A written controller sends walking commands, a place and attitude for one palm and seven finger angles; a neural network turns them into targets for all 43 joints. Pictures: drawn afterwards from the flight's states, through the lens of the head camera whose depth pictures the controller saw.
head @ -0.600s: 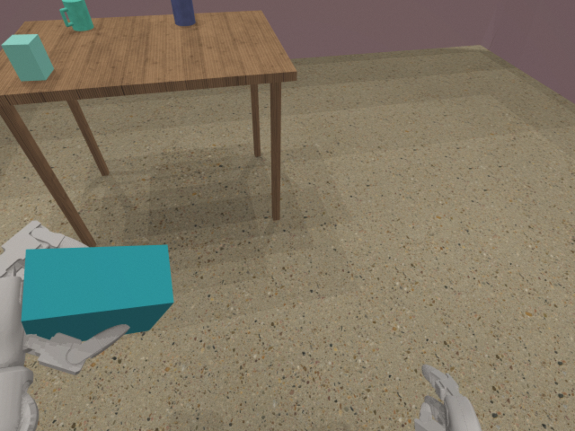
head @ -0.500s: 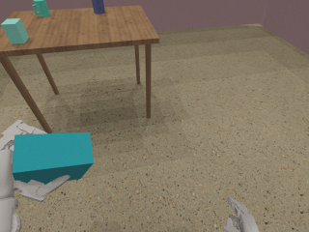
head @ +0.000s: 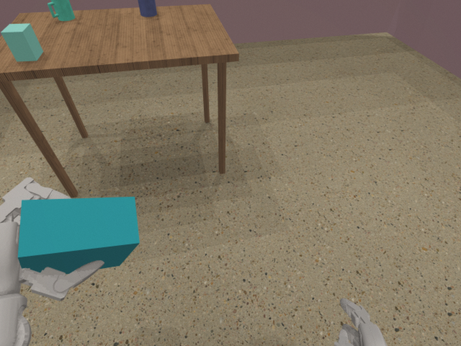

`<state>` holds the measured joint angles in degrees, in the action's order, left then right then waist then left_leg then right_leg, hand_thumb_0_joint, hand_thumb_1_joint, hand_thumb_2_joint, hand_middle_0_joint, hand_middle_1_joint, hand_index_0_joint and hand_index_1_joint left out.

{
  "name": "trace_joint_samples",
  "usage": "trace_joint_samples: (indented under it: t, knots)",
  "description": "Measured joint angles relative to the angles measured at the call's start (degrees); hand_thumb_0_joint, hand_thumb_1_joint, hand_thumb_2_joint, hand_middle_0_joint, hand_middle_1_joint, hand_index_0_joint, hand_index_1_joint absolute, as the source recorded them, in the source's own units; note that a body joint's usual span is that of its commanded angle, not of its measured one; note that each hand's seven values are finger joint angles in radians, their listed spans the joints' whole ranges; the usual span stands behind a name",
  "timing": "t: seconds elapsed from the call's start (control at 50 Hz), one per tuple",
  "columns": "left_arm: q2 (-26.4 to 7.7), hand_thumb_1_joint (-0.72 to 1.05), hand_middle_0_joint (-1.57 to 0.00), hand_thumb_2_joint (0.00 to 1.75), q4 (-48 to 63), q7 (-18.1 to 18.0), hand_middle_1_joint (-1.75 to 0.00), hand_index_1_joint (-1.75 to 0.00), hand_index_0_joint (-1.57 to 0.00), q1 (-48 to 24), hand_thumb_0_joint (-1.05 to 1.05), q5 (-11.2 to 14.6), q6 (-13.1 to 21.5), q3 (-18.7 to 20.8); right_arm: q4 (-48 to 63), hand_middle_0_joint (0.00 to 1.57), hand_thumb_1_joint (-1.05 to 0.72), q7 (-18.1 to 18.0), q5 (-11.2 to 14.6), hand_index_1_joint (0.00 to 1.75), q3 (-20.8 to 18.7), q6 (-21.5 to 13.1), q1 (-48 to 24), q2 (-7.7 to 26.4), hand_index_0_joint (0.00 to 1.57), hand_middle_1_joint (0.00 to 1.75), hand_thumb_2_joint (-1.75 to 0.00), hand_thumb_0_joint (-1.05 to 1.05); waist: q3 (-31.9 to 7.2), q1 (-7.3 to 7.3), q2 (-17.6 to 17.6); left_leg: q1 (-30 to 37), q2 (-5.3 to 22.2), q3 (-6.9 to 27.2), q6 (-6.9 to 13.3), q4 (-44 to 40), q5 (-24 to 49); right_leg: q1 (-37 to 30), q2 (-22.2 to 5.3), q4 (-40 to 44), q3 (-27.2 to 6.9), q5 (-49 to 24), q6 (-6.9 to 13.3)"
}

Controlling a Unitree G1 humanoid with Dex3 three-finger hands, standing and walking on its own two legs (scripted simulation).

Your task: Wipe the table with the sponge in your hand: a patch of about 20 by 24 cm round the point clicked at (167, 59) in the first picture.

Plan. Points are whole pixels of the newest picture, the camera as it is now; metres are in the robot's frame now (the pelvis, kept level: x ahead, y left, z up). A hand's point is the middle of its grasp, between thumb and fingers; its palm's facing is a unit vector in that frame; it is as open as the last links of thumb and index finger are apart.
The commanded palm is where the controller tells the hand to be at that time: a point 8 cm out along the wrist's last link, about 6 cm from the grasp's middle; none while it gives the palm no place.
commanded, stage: walk to a spot facing it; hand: left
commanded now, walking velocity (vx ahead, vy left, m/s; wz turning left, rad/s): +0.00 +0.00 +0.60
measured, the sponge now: (96, 237) +0.23 +0.20 +0.14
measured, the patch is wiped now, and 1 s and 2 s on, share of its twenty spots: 0.00 0.00 0.00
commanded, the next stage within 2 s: none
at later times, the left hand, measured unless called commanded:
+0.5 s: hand (21, 261) +0.18 +0.26 +0.16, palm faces +0.51 -0.74 -0.44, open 10.5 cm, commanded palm +0.12 +0.30 +0.18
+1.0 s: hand out of the picture +0.18 +0.34 +0.19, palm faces +0.75 -0.51 -0.41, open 10.4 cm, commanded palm +0.12 +0.35 +0.18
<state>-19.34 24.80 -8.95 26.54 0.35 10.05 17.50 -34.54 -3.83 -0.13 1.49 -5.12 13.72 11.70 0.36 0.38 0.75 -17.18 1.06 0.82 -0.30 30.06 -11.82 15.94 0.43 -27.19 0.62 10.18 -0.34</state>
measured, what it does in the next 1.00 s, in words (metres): walks ahead, turning left: left foot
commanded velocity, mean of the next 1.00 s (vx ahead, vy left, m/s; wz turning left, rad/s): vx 0.30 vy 0.00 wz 0.51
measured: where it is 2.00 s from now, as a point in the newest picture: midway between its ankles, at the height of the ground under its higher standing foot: (195, 317)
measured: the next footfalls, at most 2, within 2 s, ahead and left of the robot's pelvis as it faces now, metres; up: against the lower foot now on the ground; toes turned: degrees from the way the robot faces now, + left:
left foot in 0.76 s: +0.12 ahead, +0.17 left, +0.00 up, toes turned +33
right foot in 1.12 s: +0.28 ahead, -0.06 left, +0.00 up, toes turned +24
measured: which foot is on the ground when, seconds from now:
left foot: down 0.00-0.46, up 0.48-0.74, down 0.76-1.00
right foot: down 0.00-0.76, up 0.78-1.00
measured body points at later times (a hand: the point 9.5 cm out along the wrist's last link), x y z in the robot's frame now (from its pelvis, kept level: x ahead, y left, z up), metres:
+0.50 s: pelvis +0.02 -0.01 -0.01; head +0.04 +0.00 +0.44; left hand +0.15 +0.30 +0.18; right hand +0.20 -0.19 -0.11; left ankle +0.04 +0.12 -0.72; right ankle +0.02 -0.12 -0.74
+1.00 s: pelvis +0.11 +0.03 +0.00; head +0.13 +0.05 +0.45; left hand +0.14 +0.36 +0.21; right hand +0.36 -0.06 -0.09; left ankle +0.09 +0.15 -0.74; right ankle +0.21 -0.10 -0.68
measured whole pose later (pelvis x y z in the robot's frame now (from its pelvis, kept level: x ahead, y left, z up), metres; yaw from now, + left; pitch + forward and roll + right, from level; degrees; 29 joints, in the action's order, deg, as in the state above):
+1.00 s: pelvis +0.11 +0.03 +0.00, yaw +28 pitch +0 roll -2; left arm -21.7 33.7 -8.5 27.4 1.3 12.4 22.2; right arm -34.0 -2.6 0.5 1.7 -7.2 11.2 6.5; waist 2.3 -1.0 0.5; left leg -19.0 3.8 -3.2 1.4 33.4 -14.8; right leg 28.0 -6.9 -54.0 5.5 23.3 -3.3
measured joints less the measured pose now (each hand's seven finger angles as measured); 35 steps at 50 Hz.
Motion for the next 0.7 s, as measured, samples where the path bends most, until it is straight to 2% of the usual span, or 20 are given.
trace_joint_samples:
  t: [0.1, 0.18, 0.24, 0.28, 0.34, 0.4, 0.44, 0.46, 0.5, 0.54, 0.58, 0.62, 0.66, 0.7]
  knots:
    - [-0.72, -0.51, -0.69, 0.98, 1.90, -0.10, -1.35, -1.35, -0.69, 0.90, -0.01, 0.33, 0.04, 0.52, 0.62, 0.21, -0.90, 0.30, 0.04, 0.30, -0.51, 0.49, 0.01, 0.34, 0.21, 0.30, -0.90, 0.01, 0.30, 0.76, 0.08, -2.59, -0.80, 1.62, 0.25, 2.86, -0.81, 1.65, -0.74, -2.36, 1.63, 1.30, -0.18]
    - [-1.37, -0.51, -0.69, 0.98, 3.95, -0.07, -1.35, -1.35, -0.69, 1.90, -0.01, 0.52, -0.31, 1.22, 0.62, 0.21, -0.90, 0.34, 0.02, 0.30, -0.99, 0.97, 0.17, 0.64, 0.21, 0.30, -0.90, 0.01, 0.78, 0.79, -0.48, -4.55, -1.92, 2.53, 0.73, 5.97, -2.11, 3.16, -1.86, -5.68, 2.64, 3.20, -0.53]
    - [-1.61, -0.51, -0.69, 0.98, 5.13, -0.20, -1.35, -1.35, -0.70, 2.09, -0.01, 0.36, -0.66, 1.91, 0.32, 0.21, -0.90, -0.08, -0.18, 0.30, -0.99, 1.09, 0.61, 0.66, 0.20, 0.30, -0.90, 0.01, 0.74, 0.38, -1.12, -5.34, -2.79, 2.60, 1.42, 7.96, -3.29, 4.44, -3.11, -9.87, 3.29, 8.54, -0.64]
    - [-1.68, -0.51, -0.69, 0.98, 4.99, -0.21, -1.35, -1.35, -0.70, 1.50, -0.01, 0.09, -0.71, 2.60, -0.11, 0.21, -0.90, -0.35, -0.47, 0.30, -1.00, 0.74, 0.89, 0.04, 0.20, 0.30, -0.90, 0.01, 0.51, 0.46, -0.93, -5.78, -3.00, 3.43, 1.77, 8.60, -3.70, 5.53, -2.22, -14.47, 2.45, 15.59, -0.88]
    - [-1.76, -0.51, -0.69, 0.99, 4.30, 0.14, -1.35, -1.35, -0.70, 0.09, -0.01, -0.32, -0.65, 3.18, -1.19, 0.21, -0.90, 0.07, -0.97, 0.30, -0.94, -0.49, 1.50, -1.84, 0.20, 0.30, -0.90, 0.01, 0.24, 1.32, -0.37, -5.32, -3.28, 6.38, 1.59, 6.52, -2.43, 5.85, 0.47, -20.32, 0.89, 20.17, -1.18]
    - [-1.58, -0.51, -0.69, 0.99, 5.09, 0.62, -1.35, -1.35, -0.70, 1.41, -0.01, 0.31, -0.55, 3.21, -1.70, 0.21, -0.90, 0.94, -1.10, 0.30, -0.24, -0.92, 2.04, -3.16, 0.20, 0.30, -0.90, 0.01, -0.64, 1.54, 0.24, -4.35, -3.14, 8.78, 1.11, 3.11, -0.76, 3.63, 1.92, -17.23, 1.65, 21.03, -1.24]
    - [-1.59, -0.51, -0.69, 0.99, 5.86, 1.15, -1.35, -1.35, -0.70, 3.05, -0.01, 0.79, -0.44, 3.02, -1.43, 0.21, -0.90, 1.24, -1.13, 0.30, 0.15, -0.80, 2.32, -3.45, 0.21, 0.30, -0.90, 0.01, -1.45, 1.21, 0.72, -4.44, -3.26, 9.87, 0.54, 2.15, -0.34, 0.17, 2.15, -9.39, 2.80, 19.53, -0.72]
    - [-2.00, -0.51, -0.69, 0.99, 6.40, 1.39, -1.35, -1.35, -0.70, 3.78, -0.01, 0.91, -0.37, 3.07, -1.03, 0.21, -0.90, 1.29, -1.05, 0.30, 0.32, -0.68, 2.42, -3.50, 0.21, 0.30, -0.90, 0.01, -1.94, 0.82, 0.34, -5.31, -3.72, 9.59, 0.55, 3.04, -1.14, -2.00, 1.43, -4.22, 2.98, 17.99, 0.23]
    - [-2.21, -0.51, -0.69, 0.99, 6.17, 1.86, -1.35, -1.35, -0.70, 3.27, -0.01, 1.00, 0.11, 2.36, -1.46, 0.21, -0.90, 1.19, -0.97, 0.30, 0.11, -0.08, 1.45, -3.00, 0.21, 0.30, -0.90, 0.01, -1.44, 0.03, 0.19, -9.41, -3.29, 6.10, 0.34, 12.23, -7.80, -2.29, 0.27, -1.95, 4.12, 7.63, 1.53]
    - [-1.75, -0.51, -0.69, 0.99, 4.62, 2.00, -1.35, -1.35, -0.70, 1.61, -0.01, 0.75, 0.19, 0.92, -3.15, 0.21, -0.90, 1.09, -1.02, 0.30, -0.39, 0.54, 0.60, -1.92, 0.21, 0.30, -0.90, 0.01, -0.57, -0.05, 0.13, -13.69, -2.40, 2.07, -0.37, 25.08, -10.52, -3.45, -1.25, -3.33, 6.20, 8.22, 1.63]
    - [-1.26, -0.51, -0.69, 0.99, 3.12, 1.96, -1.35, -1.35, -0.70, 1.52, -0.01, 0.44, 0.45, 0.56, -3.96, 0.21, -0.90, 0.75, -0.95, 0.30, -0.77, 1.32, 0.35, -0.94, 0.21, 0.30, -0.90, 0.01, -0.29, -0.11, -0.51, -16.05, -0.76, -1.50, -1.11, 32.37, -10.58, -5.58, -2.81, -2.76, 7.73, 10.29, 1.21]
    - [-1.09, -0.51, -0.69, 0.99, 2.43, 1.76, -1.35, -1.35, -0.70, 1.91, -0.01, 0.08, 0.48, 0.83, -3.68, 0.21, -0.90, 0.19, -0.87, 0.30, -1.19, 1.88, 0.33, -0.18, 0.21, 0.30, -0.90, 0.01, 0.28, -0.23, -1.61, -16.22, 0.96, -4.45, -1.28, 31.85, -10.62, -7.69, -4.41, -1.59, 9.05, 11.10, 0.62]
    - [-1.26, -0.51, -0.69, 0.99, 2.84, 1.25, -1.35, -1.35, -0.70, 2.01, -0.01, -0.14, 0.33, 1.32, -2.57, 0.21, -0.90, -0.27, -0.86, 0.30, -1.60, 1.99, 0.42, 0.46, 0.21, 0.30, -0.90, 0.01, 1.14, -0.60, -3.10, -14.53, 2.19, -7.29, -0.92, 25.19, -10.56, -9.13, -6.16, -1.21, 10.28, 11.75, 0.02]
    - [-1.40, -0.51, -0.69, 0.99, 4.28, 0.35, -1.35, -1.35, -0.70, 2.17, -0.01, -0.10, 0.10, 1.89, -1.01, 0.21, -0.90, -0.49, -0.77, 0.30, -2.08, 1.72, 0.36, 1.14, 0.20, 0.30, -0.90, 0.01, 2.00, -1.10, -4.55, -11.58, 2.10, -10.00, -0.31, 16.42, -9.89, -9.55, -8.08, -2.69, 11.21, 13.29, -0.74]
